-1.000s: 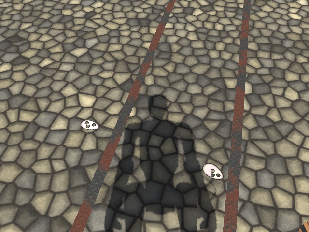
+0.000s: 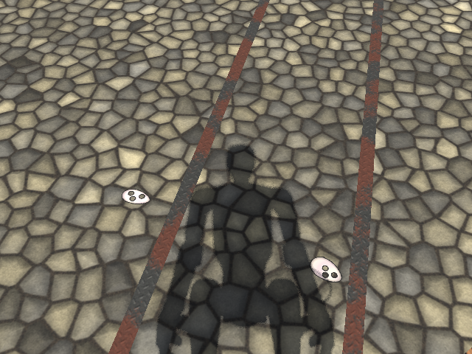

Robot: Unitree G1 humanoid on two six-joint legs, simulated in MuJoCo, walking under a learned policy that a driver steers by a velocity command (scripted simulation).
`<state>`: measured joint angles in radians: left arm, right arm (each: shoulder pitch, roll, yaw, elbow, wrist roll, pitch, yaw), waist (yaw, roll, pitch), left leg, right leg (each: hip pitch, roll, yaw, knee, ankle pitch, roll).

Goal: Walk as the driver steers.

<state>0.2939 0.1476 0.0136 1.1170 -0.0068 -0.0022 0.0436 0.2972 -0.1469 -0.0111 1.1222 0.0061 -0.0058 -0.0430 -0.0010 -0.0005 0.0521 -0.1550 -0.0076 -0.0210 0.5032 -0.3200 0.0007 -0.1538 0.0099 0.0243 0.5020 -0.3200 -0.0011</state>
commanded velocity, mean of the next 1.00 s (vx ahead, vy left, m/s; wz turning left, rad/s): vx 0.23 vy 0.00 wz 0.00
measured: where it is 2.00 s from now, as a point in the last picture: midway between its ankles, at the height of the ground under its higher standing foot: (253, 263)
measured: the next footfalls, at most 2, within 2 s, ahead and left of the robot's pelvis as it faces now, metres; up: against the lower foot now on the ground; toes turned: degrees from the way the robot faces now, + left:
left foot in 1.08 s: +0.43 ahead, +0.09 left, +0.00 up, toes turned +1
right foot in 1.64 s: +0.71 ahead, -0.16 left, +0.00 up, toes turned -3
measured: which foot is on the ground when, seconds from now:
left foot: down 0.00-0.66, up 0.68-1.00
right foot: down 0.00-1.00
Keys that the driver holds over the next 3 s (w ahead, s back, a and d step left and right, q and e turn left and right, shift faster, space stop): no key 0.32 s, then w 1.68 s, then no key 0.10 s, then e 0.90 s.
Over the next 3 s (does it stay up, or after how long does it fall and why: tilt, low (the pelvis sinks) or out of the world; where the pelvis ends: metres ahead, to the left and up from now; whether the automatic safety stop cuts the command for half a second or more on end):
stays up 0.88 -0.06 0.01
